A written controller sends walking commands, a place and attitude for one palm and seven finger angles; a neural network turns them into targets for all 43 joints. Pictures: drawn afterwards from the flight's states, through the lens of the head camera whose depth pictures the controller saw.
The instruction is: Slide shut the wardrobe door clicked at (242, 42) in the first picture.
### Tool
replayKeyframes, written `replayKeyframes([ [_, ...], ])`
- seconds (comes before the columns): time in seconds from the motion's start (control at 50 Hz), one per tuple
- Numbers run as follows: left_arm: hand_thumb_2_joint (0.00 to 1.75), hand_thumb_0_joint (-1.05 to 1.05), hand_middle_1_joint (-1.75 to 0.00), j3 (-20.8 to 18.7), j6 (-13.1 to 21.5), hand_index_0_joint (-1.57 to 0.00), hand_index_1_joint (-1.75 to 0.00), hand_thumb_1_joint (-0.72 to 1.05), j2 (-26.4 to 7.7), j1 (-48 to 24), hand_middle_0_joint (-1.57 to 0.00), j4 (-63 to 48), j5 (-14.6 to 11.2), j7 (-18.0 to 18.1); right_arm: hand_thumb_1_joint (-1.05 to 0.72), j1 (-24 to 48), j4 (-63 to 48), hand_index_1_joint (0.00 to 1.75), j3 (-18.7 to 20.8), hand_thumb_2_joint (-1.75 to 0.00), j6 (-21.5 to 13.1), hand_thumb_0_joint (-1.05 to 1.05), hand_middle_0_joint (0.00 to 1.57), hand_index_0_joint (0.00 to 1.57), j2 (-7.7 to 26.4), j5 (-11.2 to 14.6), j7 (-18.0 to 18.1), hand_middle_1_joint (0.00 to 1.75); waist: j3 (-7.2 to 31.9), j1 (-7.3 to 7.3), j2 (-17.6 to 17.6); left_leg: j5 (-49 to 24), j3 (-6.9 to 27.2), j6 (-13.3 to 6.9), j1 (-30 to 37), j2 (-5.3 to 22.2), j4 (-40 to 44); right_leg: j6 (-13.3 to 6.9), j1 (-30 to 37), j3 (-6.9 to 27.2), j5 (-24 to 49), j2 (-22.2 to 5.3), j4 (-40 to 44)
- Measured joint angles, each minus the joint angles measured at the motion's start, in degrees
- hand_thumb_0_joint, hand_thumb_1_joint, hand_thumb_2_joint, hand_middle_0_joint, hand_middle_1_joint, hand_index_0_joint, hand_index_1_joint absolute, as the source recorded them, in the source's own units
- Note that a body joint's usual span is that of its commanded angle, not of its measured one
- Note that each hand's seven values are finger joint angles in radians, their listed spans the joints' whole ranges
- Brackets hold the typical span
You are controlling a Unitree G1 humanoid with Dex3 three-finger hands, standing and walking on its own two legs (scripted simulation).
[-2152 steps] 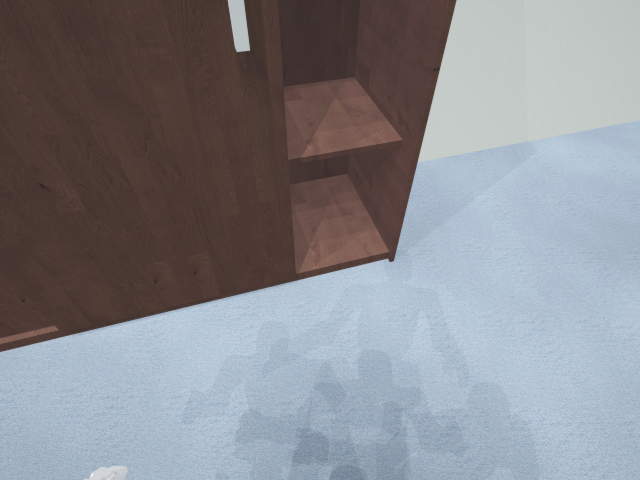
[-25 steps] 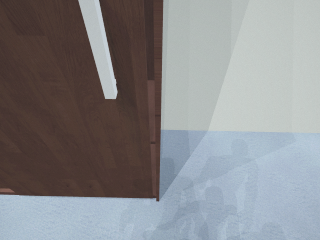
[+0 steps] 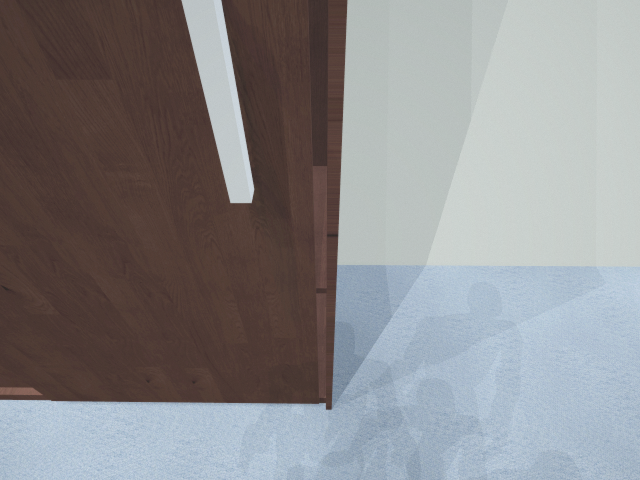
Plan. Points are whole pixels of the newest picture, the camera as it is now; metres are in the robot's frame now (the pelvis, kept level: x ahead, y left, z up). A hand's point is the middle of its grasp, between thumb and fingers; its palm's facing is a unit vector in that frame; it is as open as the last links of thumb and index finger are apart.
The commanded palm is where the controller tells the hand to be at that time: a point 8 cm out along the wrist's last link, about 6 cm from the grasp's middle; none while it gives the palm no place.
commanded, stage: look again from close up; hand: left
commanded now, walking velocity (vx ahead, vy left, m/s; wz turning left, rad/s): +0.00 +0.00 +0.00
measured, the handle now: (228, 102) +0.44 +0.13 +0.27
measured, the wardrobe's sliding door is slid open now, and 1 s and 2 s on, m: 0.02 0.02 0.02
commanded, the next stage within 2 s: raise the hand with hooked fingers in 0.84 s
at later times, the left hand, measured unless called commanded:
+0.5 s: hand out of the picture +0.01 +0.18 -0.17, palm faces +0.01 -0.97 -0.24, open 7.4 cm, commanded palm none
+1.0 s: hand out of the picture +0.05 +0.18 -0.15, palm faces +0.15 -0.96 -0.22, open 7.4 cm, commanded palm +0.10 +0.23 -0.05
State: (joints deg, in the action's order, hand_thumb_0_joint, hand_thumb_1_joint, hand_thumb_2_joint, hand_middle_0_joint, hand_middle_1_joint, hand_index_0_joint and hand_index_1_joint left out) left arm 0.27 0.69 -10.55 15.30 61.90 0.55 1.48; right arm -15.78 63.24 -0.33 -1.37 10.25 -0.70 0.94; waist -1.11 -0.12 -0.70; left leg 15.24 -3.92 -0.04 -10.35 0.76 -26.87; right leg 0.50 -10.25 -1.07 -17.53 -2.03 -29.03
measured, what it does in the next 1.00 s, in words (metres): stands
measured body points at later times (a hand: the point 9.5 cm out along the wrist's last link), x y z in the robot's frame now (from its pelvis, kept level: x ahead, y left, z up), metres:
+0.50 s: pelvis +0.00 -0.01 +0.00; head +0.00 -0.02 +0.45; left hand +0.01 +0.23 -0.15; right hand +0.04 -0.26 -0.15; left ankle -0.01 +0.12 -0.74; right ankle -0.02 -0.12 -0.74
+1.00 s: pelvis +0.00 -0.02 +0.00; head +0.01 -0.03 +0.45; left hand +0.04 +0.23 -0.13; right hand +0.04 -0.27 -0.15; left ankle -0.01 +0.12 -0.74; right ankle -0.02 -0.12 -0.74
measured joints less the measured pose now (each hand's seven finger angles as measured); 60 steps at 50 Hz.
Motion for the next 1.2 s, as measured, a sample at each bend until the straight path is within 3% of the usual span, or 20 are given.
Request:
replayKeyframes([
  [0.32,0.89,0.00,-0.30,0.1,0.2,-0.20,-0.30,0.91,-1.2,-0.6,-0.20,1.4,0.1,-0.4,-0.91,3.4,1.4,0.30,0.1,-0.90,0.1,0.01,0.20,0.20,1.9,0.1,0.0,0.30,-0.6,-0.55,0.8,-1.4,0.3,0.7,1.3,0.7,2.4,-0.7,1.2,-0.3,1.2,0.8,2.2],
  [0.96,0.89,0.00,-0.30,0.0,0.8,-0.20,-0.30,0.91,-1.2,-0.8,-0.20,1.4,0.1,-0.1,-0.91,3.4,2.3,0.30,0.0,-0.90,0.6,0.01,0.20,0.20,1.4,0.2,-0.1,0.30,-0.5,-0.53,0.7,-2.2,1.2,2.1,0.3,2.3,2.4,-2.0,1.3,-1.5,2.1,2.4,3.9],
  [0.98,0.89,0.00,-0.30,-1.7,-2.3,-0.20,-0.30,0.91,-0.6,1.6,-0.20,-7.0,-2.3,-0.2,-0.91,2.9,-0.1,0.30,0.2,-0.90,0.4,0.01,0.20,0.20,1.7,0.8,0.5,0.30,-1.1,-0.76,0.1,-1.9,1.0,2.0,-0.3,2.9,1.2,-1.9,1.0,-1.4,2.3,2.8,3.8],
  [1.0,0.89,0.01,-0.30,-2.2,-3.1,-0.20,-0.30,0.90,-0.4,4.4,-0.20,-17.5,-4.0,0.3,-0.90,1.8,-2.9,0.30,0.1,-0.90,-1.6,0.01,0.20,0.20,1.9,1.3,1.8,0.30,-1.7,-1.46,0.0,-1.3,0.6,2.0,-0.1,2.9,1.2,-2.0,0.6,-1.1,2.2,2.8,3.1],
  [1.04,0.89,0.01,-0.31,-2.8,-0.8,-0.20,-0.30,0.89,-0.1,8.2,-0.20,-34.6,-6.9,1.5,-0.90,-0.2,-7.8,0.30,0.2,-0.90,-7.0,0.01,0.20,0.20,2.4,2.2,3.4,0.30,-1.6,-1.84,0.0,-1.3,0.6,1.8,-0.6,2.1,1.1,-1.9,-0.5,-1.1,1.5,2.0,1.4],
  [1.1,0.88,0.02,-0.33,-5.6,6.0,-0.20,-0.32,0.86,0.1,7.5,-0.21,-49.4,-10.2,0.1,-0.90,0.1,-14.2,0.30,0.9,-0.90,-12.3,0.01,0.20,0.20,3.2,2.2,3.6,0.30,0.4,-0.51,-0.2,-0.8,2.0,1.4,-4.8,1.1,-2.4,-1.6,-4.0,-2.4,0.0,0.8,-2.3],
  [1.14,0.86,0.01,-0.35,-8.6,13.2,-0.20,-0.34,0.84,-0.3,5.1,-0.21,-52.6,-12.7,-3.6,-0.90,2.1,-17.8,0.30,1.5,-0.90,-13.9,0.01,0.20,0.20,3.5,1.6,2.7,0.30,2.7,0.16,0.4,0.4,2.1,1.4,-9.7,1.1,-6.6,-1.6,-9.1,-2.4,-1.4,0.6,-6.8],
  [1.2,0.84,0.01,-0.38,-12.3,24.5,-0.20,-0.38,0.79,-1.1,3.2,-0.21,-53.6,-16.3,-13.0,-0.90,5.6,-23.0,0.30,2.3,-0.90,-15.0,0.01,0.20,0.20,4.1,1.2,0.5,0.30,5.1,0.24,1.4,3.4,1.6,1.6,-17.6,1.5,-14.7,-1.9,-17.3,-1.6,-4.1,0.7,-15.0],
])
